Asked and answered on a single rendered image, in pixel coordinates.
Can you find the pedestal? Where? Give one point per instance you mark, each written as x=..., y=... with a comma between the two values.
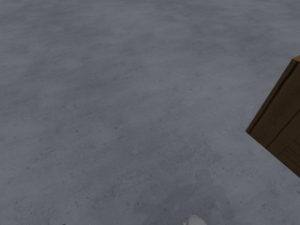
x=276, y=126

